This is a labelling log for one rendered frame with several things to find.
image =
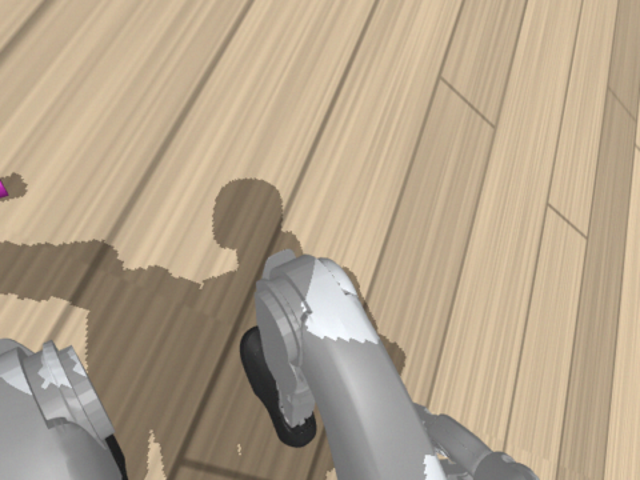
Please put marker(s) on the right robot foot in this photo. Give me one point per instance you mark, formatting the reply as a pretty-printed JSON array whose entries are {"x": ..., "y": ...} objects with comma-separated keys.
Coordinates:
[{"x": 264, "y": 387}]

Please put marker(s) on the right robot arm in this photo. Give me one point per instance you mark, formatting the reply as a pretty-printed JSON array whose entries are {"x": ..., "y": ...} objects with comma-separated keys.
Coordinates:
[{"x": 500, "y": 466}]

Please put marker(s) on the right robot hand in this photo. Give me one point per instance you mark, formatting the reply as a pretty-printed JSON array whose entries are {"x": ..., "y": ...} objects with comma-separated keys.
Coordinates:
[{"x": 451, "y": 439}]

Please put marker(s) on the left robot foot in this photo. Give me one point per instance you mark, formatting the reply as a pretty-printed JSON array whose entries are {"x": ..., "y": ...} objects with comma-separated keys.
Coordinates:
[{"x": 117, "y": 454}]

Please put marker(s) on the bottle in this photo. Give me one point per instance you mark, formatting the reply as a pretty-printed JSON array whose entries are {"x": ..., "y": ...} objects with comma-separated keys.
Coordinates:
[{"x": 3, "y": 192}]

